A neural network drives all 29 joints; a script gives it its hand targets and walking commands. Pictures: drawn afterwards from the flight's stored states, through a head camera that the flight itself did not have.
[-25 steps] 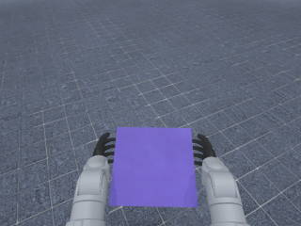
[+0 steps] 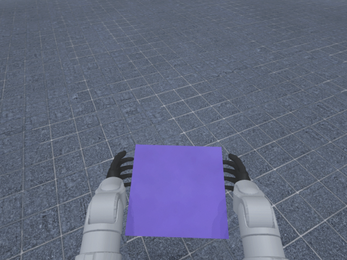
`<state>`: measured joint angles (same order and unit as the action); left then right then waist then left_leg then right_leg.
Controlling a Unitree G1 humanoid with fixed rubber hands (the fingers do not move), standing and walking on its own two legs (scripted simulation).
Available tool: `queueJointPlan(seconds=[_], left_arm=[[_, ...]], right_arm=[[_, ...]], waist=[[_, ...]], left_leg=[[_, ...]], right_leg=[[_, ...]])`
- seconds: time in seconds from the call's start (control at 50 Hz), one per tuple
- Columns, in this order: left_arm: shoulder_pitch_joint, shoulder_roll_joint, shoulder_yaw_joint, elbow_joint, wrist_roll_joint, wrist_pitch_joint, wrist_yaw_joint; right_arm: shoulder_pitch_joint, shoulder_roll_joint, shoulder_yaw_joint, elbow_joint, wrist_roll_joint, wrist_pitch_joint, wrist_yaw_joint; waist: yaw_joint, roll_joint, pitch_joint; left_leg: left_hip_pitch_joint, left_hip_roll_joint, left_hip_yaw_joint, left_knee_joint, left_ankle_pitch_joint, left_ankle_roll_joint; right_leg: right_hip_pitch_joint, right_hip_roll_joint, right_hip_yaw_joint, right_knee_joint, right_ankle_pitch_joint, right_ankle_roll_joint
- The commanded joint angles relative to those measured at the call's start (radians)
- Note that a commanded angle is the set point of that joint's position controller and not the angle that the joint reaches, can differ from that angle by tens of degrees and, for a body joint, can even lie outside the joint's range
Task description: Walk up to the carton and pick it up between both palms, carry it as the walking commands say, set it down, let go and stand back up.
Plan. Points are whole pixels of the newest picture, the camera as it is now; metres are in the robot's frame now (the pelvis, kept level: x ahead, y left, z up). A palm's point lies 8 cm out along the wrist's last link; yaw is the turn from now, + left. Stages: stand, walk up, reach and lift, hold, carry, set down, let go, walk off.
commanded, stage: carry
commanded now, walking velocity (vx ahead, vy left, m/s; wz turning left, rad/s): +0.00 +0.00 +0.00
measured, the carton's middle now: (176, 196) +0.31 +0.00 -0.06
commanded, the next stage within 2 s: hold in 0.16 s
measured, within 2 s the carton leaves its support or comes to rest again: neither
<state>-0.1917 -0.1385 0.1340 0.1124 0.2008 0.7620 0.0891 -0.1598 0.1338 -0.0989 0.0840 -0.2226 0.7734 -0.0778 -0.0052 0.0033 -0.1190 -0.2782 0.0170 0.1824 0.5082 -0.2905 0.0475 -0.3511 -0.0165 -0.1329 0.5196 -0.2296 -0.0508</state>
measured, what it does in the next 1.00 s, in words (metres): stands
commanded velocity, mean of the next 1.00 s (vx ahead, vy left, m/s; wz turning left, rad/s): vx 0.00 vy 0.00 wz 0.00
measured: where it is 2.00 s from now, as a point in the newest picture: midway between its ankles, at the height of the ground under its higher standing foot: outside the picture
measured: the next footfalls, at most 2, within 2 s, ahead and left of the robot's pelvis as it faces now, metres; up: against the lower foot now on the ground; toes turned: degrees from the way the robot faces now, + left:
none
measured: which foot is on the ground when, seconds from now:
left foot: down 0.00-1.00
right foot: down 0.00-1.00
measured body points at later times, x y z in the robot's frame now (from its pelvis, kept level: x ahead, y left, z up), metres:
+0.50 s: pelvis -0.01 -0.01 +0.01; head -0.05 -0.01 +0.46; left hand +0.28 +0.16 +0.06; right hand +0.29 -0.14 +0.05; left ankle -0.01 +0.11 -0.73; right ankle +0.03 -0.09 -0.73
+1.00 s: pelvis -0.02 -0.01 +0.00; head +0.01 -0.02 +0.45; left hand +0.31 +0.16 +0.01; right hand +0.33 -0.13 +0.00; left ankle -0.01 +0.11 -0.73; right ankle +0.03 -0.09 -0.73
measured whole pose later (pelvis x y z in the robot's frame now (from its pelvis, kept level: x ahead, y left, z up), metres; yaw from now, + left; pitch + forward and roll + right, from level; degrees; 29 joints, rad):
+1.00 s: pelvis -0.02 -0.01 +0.00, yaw +0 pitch +0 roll +1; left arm -0.50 -0.19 0.46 0.55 0.44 0.49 -0.01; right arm -0.47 0.22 -0.43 0.53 -0.43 0.50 -0.05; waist 0.06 0.01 0.05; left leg -0.23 -0.04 -0.07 0.50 -0.26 0.00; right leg -0.30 0.07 0.03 0.50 -0.19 -0.06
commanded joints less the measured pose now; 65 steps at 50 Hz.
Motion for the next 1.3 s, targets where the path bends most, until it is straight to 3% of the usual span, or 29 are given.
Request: queueJointPlan(seconds=[0.0,0.12,0.14,0.16,0.2,0.22,0.3,0.32,0.34,0.42,0.44,0.5,0.6,0.64,0.66,0.78,0.82,0.84,0.88,0.96,1.0,1.02,1.06,1.14,1.16,1.18,1.2,1.22,1.28], left_arm=[[-0.338,-0.768,-0.455,-0.033,-0.206,-0.014,-0.234],[-0.393,-0.802,-0.509,-0.099,-0.232,0.013,-0.232],[-0.349,-0.766,-0.429,0.016,-0.167,-0.003,-0.231],[-0.346,-0.772,-0.459,0.006,-0.225,-0.021,-0.24],[-0.283,-0.852,-0.506,-0.042,-0.274,-0.063,-0.237],[-0.224,-0.872,-0.516,-0.019,-0.251,-0.067,-0.238],[-0.291,-0.874,-0.477,-0.041,-0.226,-0.07,-0.206],[-0.273,-0.863,-0.458,0.008,-0.2,-0.056,-0.205],[-0.352,-0.836,-0.449,0.0,-0.195,-0.051,-0.211],[-0.455,-0.879,-0.474,0.019,-0.204,-0.048,-0.267],[-0.45,-0.878,-0.447,0.071,-0.185,-0.036,-0.272],[-0.519,-0.876,-0.321,0.252,-0.133,-0.052,-0.314],[-0.661,-0.867,-0.166,0.428,-0.069,-0.106,-0.348],[-0.722,-0.872,-0.133,0.452,-0.028,-0.128,-0.344],[-0.762,-0.848,-0.089,0.474,-0.008,-0.145,-0.349],[-0.792,-0.871,-0.086,0.552,0.019,-0.215,-0.351],[-0.804,-0.85,-0.067,0.526,0.034,-0.248,-0.356],[-0.775,-0.851,-0.07,0.537,0.042,-0.255,-0.355],[-0.78,-0.871,-0.065,0.553,0.042,-0.274,-0.358],[-0.653,-0.864,-0.058,0.576,0.068,-0.307,-0.347],[-0.635,-0.868,-0.076,0.556,0.047,-0.338,-0.343],[-0.589,-0.85,-0.07,0.55,0.048,-0.357,-0.332],[-0.656,-0.8,-0.05,0.506,0.047,-0.395,-0.334],[-0.598,-0.812,-0.112,0.478,0.05,-0.456,-0.308],[-0.567,-0.804,-0.142,0.503,0.034,-0.47,-0.305],[-0.615,-0.8,-0.176,0.423,0.022,-0.493,-0.299],[-0.565,-0.808,-0.169,0.499,0.032,-0.492,-0.294],[-0.556,-0.779,-0.181,0.46,0.036,-0.515,-0.288],[-0.584,-0.749,-0.156,0.492,0.072,-0.545,-0.275]], right_arm=[[-0.36,0.772,0.447,-0.025,0.221,-0.024,0.214],[-0.389,0.798,0.478,-0.066,0.25,-0.002,0.227],[-0.381,0.774,0.421,0.039,0.201,-0.014,0.228],[-0.277,0.74,0.384,0.024,0.214,-0.039,0.231],[-0.311,0.765,0.434,-0.088,0.24,-0.074,0.233],[-0.314,0.754,0.452,-0.13,0.237,-0.087,0.242],[-0.498,0.784,0.557,-0.109,0.281,-0.103,0.281],[-0.477,0.757,0.539,-0.084,0.263,-0.096,0.28],[-0.477,0.773,0.513,-0.013,0.244,-0.088,0.283],[-0.437,0.867,0.464,0.066,0.21,-0.094,0.287],[-0.432,0.873,0.435,0.113,0.197,-0.087,0.285],[-0.648,0.894,0.356,0.149,0.168,-0.085,0.272],[-0.729,0.942,0.196,0.383,0.086,-0.102,0.288],[-0.733,0.926,0.128,0.483,0.056,-0.123,0.294],[-0.8,0.942,0.103,0.479,0.035,-0.139,0.298],[-0.879,0.96,0.081,0.499,0.023,-0.229,0.27],[-0.842,1.011,0.079,0.541,0.021,-0.251,0.263],[-0.833,0.998,0.088,0.542,0.029,-0.261,0.266],[-0.771,0.971,0.056,0.574,-0.024,-0.276,0.256],[-0.731,0.94,0.075,0.54,-0.022,-0.336,0.25],[-0.71,0.924,0.079,0.5,-0.037,-0.363,0.246],[-0.73,0.908,0.105,0.484,-0.024,-0.383,0.25],[-0.697,0.902,0.086,0.497,-0.058,-0.405,0.243],[-0.676,0.917,0.162,0.488,-0.035,-0.472,0.239],[-0.649,0.885,0.15,0.452,-0.032,-0.491,0.237],[-0.614,0.916,0.165,0.5,-0.026,-0.502,0.239],[-0.576,0.891,0.139,0.508,-0.057,-0.514,0.234],[-0.561,0.902,0.155,0.53,-0.048,-0.527,0.234],[-0.616,0.846,0.114,0.525,-0.076,-0.566,0.229]], waist=[[-0.005,-0.002,-0.215],[0.003,0.042,-0.153],[0.001,-0.022,-0.184],[0.009,0.044,-0.059],[-0.007,0.017,-0.155],[-0.017,0.001,-0.175],[0.098,0.007,-0.159],[0.088,0.062,-0.087],[0.102,0.03,-0.049],[0.023,0.033,-0.091],[0.03,0.074,-0.011],[0.053,0.028,0.026],[0.046,-0.047,0.084],[0.046,0.04,0.087],[0.064,-0.024,0.051],[0.052,0.02,-0.025],[0.074,-0.019,-0.081],[0.09,0.013,-0.11],[0.048,0.006,-0.113],[0.082,0.037,-0.159],[0.051,-0.005,-0.215],[0.089,0.021,-0.261],[0.053,-0.057,-0.231],[0.105,-0.037,-0.385],[0.054,-0.06,-0.388],[0.073,-0.008,-0.404],[0.037,-0.019,-0.397],[0.066,0.01,-0.42],[0.054,0.032,-0.387]], left_leg=[[0.086,0.142,-0.126,-0.062,0.169,0.019],[0.057,0.15,-0.144,-0.09,0.112,0.026],[0.07,0.151,-0.145,-0.09,0.105,0.026],[0.222,-0.014,-0.305,-0.101,0.457,-0.02],[0.31,-0.004,-0.338,-0.078,0.651,-0.023],[0.335,-0.013,-0.343,-0.096,0.685,-0.033],[0.359,-0.01,-0.337,-0.11,0.671,-0.048],[0.3,-0.014,-0.335,-0.131,0.59,-0.052],[0.246,-0.023,-0.329,-0.152,0.494,-0.045],[0.259,-0.057,-0.31,-0.188,0.333,-0.038],[0.245,-0.061,-0.299,-0.196,0.316,-0.038],[0.131,-0.066,-0.295,-0.19,0.031,-0.012],[0.077,-0.048,-0.296,-0.198,-0.079,0.015],[0.022,-0.036,-0.293,-0.21,-0.11,0.006],[0.028,-0.039,-0.292,-0.198,-0.136,0.01],[-0.008,-0.052,-0.27,-0.127,-0.034,0.01],[-0.012,-0.068,-0.259,-0.079,0.015,0.007],[0.018,-0.056,-0.266,-0.096,0.045,0.009],[-0.011,-0.065,-0.264,-0.076,0.05,0.0],[-0.036,-0.069,-0.274,-0.044,0.232,-0.008],[-0.063,-0.07,-0.288,-0.032,0.281,-0.01],[-0.055,-0.069,-0.292,-0.02,0.34,-0.015],[-0.142,-0.075,-0.289,-0.011,0.292,-0.005],[-0.158,-0.095,-0.289,0.047,0.392,-0.025],[-0.142,-0.075,-0.326,0.057,0.448,-0.014],[-0.172,-0.09,-0.308,0.077,0.466,-0.03],[-0.18,-0.084,-0.322,0.075,0.479,-0.029],[-0.154,-0.092,-0.316,0.091,0.503,-0.039],[-0.263,-0.087,-0.319,0.126,0.388,-0.051]], right_leg=[[0.075,-0.144,0.135,-0.065,0.218,-0.001],[0.035,-0.132,0.133,-0.076,0.09,0.005],[0.046,-0.132,0.124,-0.076,0.076,0.004],[0.229,0.078,0.241,-0.113,0.185,0.0],[0.259,0.103,0.246,-0.116,0.293,0.006],[0.266,0.091,0.254,-0.125,0.287,0.013],[0.312,0.105,0.272,-0.137,0.205,0.01],[0.345,0.099,0.285,-0.147,0.194,0.013],[0.376,0.095,0.283,-0.156,0.156,0.015],[0.425,0.076,0.283,-0.181,0.197,0.013],[0.414,0.069,0.298,-0.201,0.192,0.007],[0.371,0.019,0.283,-0.212,-0.015,0.011],[0.337,0.042,0.26,-0.195,-0.149,0.011],[0.356,0.057,0.243,-0.158,-0.125,0.001],[0.339,0.064,0.242,-0.158,-0.167,0.008],[0.313,0.03,0.283,-0.135,-0.089,0.003],[0.33,0.016,0.324,-0.151,-0.119,0.011],[0.289,0.028,0.295,-0.117,-0.024,0.014],[0.272,0.025,0.307,-0.116,0.004,0.004],[0.233,0.04,0.279,-0.049,0.232,0.001],[0.226,0.056,0.269,-0.028,0.29,0.011],[0.231,0.053,0.279,0.0,0.336,0.008],[0.206,0.062,0.27,0.01,0.34,0.016],[0.196,0.061,0.274,0.06,0.436,0.017],[0.114,0.076,0.253,0.078,0.429,0.022],[0.136,0.077,0.27,0.08,0.455,0.017],[0.114,0.076,0.273,0.083,0.47,0.015],[0.09,0.082,0.269,0.085,0.444,0.021],[-0.028,0.086,0.266,0.125,0.327,0.015]])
